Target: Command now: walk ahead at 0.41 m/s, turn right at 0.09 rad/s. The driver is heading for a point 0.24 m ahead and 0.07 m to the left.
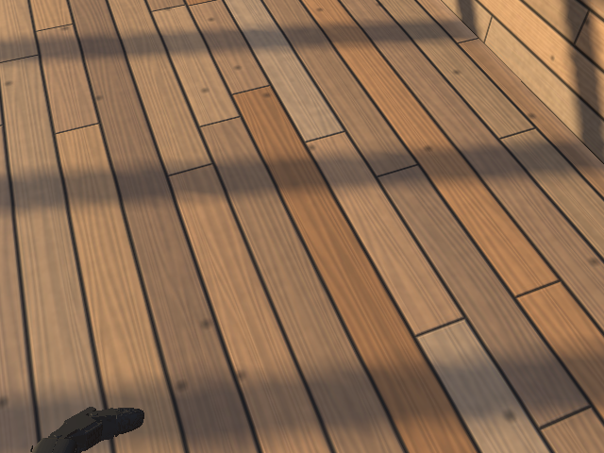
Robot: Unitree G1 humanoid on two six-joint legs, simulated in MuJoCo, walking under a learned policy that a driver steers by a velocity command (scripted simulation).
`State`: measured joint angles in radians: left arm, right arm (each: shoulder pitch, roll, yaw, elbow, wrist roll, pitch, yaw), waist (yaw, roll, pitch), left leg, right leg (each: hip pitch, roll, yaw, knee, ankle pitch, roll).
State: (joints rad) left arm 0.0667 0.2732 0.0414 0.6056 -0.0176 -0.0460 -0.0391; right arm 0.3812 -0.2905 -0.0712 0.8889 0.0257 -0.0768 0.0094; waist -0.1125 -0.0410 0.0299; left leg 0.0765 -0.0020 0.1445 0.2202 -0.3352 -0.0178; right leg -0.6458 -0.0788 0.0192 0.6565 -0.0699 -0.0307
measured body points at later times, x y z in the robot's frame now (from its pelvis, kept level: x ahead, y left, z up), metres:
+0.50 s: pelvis +0.17 -0.02 +0.00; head +0.18 -0.01 +0.45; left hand +0.29 +0.23 -0.12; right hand +0.30 -0.29 -0.11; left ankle +0.21 +0.11 -0.73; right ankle +0.19 -0.13 -0.73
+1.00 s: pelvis +0.21 -0.01 +0.01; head +0.22 -0.01 +0.46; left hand +0.28 +0.26 -0.13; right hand +0.32 -0.27 -0.13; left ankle +0.21 +0.11 -0.73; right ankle +0.19 -0.13 -0.73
